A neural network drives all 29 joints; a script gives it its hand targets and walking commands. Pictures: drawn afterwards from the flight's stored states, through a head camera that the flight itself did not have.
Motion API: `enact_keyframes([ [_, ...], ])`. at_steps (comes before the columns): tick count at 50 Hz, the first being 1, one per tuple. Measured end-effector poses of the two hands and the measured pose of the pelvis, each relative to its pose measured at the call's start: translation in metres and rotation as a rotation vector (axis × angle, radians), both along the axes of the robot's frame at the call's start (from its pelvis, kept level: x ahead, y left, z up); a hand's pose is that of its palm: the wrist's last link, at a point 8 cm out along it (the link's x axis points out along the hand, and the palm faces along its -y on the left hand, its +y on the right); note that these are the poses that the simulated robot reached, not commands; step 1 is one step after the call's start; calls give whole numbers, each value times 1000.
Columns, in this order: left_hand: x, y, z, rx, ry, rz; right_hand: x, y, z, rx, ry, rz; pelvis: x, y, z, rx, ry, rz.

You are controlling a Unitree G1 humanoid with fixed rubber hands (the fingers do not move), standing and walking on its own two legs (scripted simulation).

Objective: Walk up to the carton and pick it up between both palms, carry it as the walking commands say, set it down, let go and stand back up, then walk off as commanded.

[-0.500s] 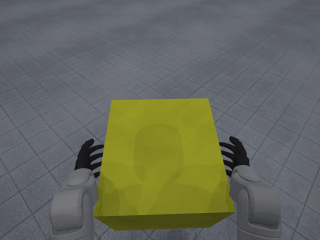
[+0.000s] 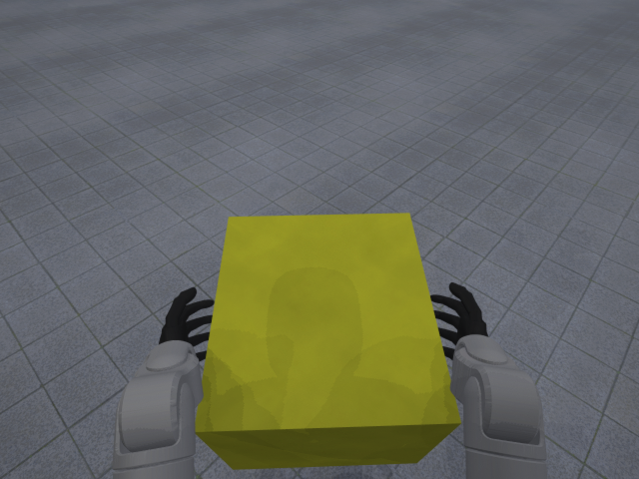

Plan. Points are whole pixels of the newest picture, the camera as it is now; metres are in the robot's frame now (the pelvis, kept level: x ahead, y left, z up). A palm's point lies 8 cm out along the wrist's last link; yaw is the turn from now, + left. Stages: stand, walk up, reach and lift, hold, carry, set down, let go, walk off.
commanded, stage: carry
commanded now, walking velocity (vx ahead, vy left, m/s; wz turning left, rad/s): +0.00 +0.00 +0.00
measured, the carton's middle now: (322, 339) +0.33 -0.01 -0.01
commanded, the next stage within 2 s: hold in 1.06 s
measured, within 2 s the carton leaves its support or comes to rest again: neither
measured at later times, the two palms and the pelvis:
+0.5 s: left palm (186, 371) +0.25 +0.16 +0.05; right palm (469, 359) +0.26 -0.18 +0.05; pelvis -0.01 -0.01 +0.00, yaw +1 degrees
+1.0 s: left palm (199, 375) +0.25 +0.15 +0.04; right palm (474, 366) +0.26 -0.19 +0.04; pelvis -0.01 -0.02 +0.00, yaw +0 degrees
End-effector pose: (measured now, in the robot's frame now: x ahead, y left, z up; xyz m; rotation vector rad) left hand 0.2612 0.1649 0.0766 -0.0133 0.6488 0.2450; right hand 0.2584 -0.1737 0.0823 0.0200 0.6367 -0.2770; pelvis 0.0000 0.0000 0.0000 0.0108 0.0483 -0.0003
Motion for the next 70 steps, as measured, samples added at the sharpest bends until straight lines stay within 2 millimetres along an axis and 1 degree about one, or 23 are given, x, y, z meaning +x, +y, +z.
enact_keyframes([
  [10, -5, -3, -10, 11, 6, -4, -3, -3, -12, -1, 5, 15, -10, -4, 0, -1, -7, 5],
  [21, -11, -6, -19, 28, 10, -4, -4, -7, -21, -4, 8, 39, -14, -11, -1, -1, -13, 9],
  [32, -8, -9, -37, 47, 38, -15, 1, -10, -43, -19, 35, 76, -15, -18, -2, 1, -21, 8],
  [40, -6, -14, -35, 35, -3, -12, 2, -15, -42, -7, -6, 68, -15, -21, -3, 1, -29, 3],
  [54, -9, -18, -40, 38, 7, -25, -1, -21, -47, -18, 4, 75, -15, -26, -2, 6, -48, -4],
  [58, -10, -15, -43, 47, 38, -60, -12, -19, -52, -25, 34, 83, -14, -23, 6, 14, -91, -82],
  [62, 0, -13, -33, 54, 17, -99, -19, -17, -48, -10, 16, 64, -14, -15, 10, 4, -100, -187],
  [67, 13, -4, -20, 26, -21, -119, -16, -9, -37, -13, -7, 41, -13, -1, 12, -11, -107, -231],
  [70, 15, 5, -20, -4, -22, -105, -8, 0, -29, -11, -1, 44, -13, 8, 13, -16, -122, -231],
])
